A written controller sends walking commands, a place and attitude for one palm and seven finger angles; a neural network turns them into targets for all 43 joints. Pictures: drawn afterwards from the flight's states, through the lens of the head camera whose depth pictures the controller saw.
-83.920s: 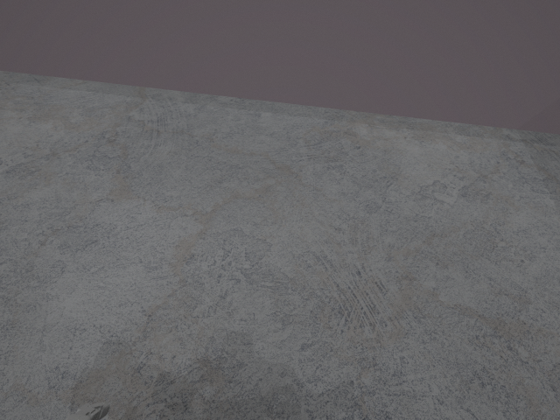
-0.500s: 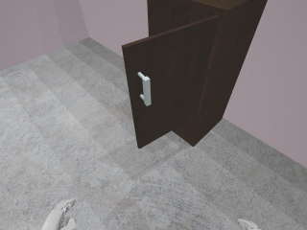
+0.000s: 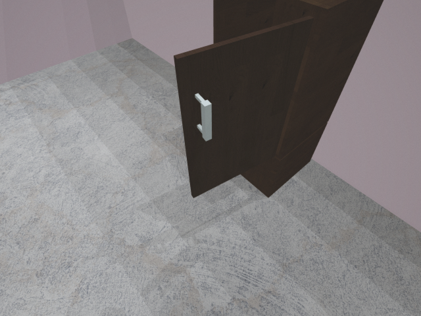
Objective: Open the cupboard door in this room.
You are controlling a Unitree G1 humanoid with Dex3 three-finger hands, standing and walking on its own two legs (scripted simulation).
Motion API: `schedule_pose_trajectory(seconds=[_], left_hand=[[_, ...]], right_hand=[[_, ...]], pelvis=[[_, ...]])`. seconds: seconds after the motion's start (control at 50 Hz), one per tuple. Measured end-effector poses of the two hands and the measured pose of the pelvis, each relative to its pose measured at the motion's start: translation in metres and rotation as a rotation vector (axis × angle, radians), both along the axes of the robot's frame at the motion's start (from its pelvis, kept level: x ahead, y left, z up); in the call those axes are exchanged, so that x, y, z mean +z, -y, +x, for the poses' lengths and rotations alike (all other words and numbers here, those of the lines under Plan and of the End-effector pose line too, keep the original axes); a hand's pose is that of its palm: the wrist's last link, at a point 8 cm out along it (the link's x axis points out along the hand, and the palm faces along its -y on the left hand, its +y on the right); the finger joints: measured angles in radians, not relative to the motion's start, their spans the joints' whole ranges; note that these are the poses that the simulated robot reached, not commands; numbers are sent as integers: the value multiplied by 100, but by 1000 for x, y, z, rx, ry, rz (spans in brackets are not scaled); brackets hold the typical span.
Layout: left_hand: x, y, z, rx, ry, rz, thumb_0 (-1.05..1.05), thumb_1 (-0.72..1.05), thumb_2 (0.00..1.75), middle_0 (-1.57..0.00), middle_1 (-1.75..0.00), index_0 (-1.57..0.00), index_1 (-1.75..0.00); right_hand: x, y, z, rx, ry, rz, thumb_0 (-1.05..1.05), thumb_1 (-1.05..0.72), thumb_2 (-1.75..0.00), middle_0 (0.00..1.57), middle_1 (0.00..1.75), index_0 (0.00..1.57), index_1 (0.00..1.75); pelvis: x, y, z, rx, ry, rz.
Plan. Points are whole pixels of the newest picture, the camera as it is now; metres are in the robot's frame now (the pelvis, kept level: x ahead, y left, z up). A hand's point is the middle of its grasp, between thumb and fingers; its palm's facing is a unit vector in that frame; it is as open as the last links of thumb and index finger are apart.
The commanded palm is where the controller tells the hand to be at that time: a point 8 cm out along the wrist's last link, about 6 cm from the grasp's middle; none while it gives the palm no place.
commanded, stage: let the arm hang, fingers relaxed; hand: left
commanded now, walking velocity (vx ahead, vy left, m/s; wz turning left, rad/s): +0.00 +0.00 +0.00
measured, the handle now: (202, 117) +0.59 +0.06 +0.02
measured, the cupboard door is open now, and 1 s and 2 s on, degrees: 80 80 80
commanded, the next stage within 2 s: look to check the result in 0.40 s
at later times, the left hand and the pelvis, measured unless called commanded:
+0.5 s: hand out of the picture +0.02 +0.16 -0.17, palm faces +0.02 -0.98 -0.19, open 7.3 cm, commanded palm none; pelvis +0.02 -0.01 +0.00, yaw +0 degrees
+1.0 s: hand out of the picture +0.02 +0.15 -0.17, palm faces +0.02 -0.98 -0.18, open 7.4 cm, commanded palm none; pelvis +0.03 -0.02 +0.00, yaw +0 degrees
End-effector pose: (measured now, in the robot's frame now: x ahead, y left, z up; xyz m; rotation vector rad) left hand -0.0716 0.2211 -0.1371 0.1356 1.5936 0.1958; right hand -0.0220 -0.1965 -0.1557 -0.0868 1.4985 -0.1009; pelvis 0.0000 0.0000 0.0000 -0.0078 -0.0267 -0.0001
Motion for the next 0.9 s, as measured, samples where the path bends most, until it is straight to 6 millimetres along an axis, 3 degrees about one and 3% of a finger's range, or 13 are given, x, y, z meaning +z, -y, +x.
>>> schedule_pose_trajectory(seconds=[0.22, 0.32, 0.44, 0.72, 0.9], left_hand=[[-8, 14, 69, -44, 176, -23, 1, 91, 90, -20, -30, -20, -30], [-8, 14, 85, -56, 202, -18, 1, 92, 90, -20, -30, -20, -30], [-7, 13, 88, -53, 200, -11, 1, 92, 90, -20, -30, -20, -30], [-5, 18, 73, -36, 129, -17, 1, 91, 90, -20, -30, -20, -30], [-6, 21, 78, -36, 126, -24, 1, 91, 90, -20, -30, -20, -30]], right_hand=[[1, 9, 7, -25, 36, -12, 1, -91, -90, 20, 30, 20, 30], [3, 16, 13, -27, 50, -27, 1, -91, -90, 20, 30, 20, 30], [5, 23, 21, -17, 55, -40, 1, -91, -90, 20, 30, 20, 30], [8, 36, 41, 6, 60, -61, 1, -92, -90, 20, 30, 20, 30], [10, 41, 53, 13, 70, -72, 1, -92, -90, 20, 30, 20, 30]], pelvis=[[0, 5, 6, -5, 4, 8], [0, 8, 10, -7, 5, 9], [1, 11, 14, -5, 7, 7], [3, 14, 23, -6, 2, 8], [3, 16, 28, -7, -1, 9]])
